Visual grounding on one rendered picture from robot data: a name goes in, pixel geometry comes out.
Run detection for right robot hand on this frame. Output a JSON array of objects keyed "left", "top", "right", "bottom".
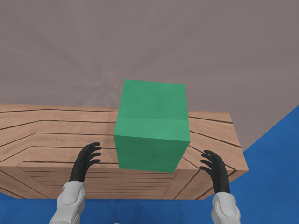
[{"left": 200, "top": 150, "right": 230, "bottom": 194}]

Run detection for right robot forearm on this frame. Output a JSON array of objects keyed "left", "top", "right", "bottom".
[{"left": 211, "top": 192, "right": 241, "bottom": 224}]

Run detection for left robot hand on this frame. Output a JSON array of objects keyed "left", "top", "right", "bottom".
[{"left": 69, "top": 142, "right": 102, "bottom": 183}]

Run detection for left robot forearm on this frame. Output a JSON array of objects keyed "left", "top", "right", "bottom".
[{"left": 49, "top": 181, "right": 85, "bottom": 224}]

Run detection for carton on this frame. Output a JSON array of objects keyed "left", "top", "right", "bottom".
[{"left": 114, "top": 79, "right": 191, "bottom": 173}]

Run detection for pedestal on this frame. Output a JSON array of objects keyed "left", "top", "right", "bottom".
[{"left": 0, "top": 103, "right": 249, "bottom": 200}]

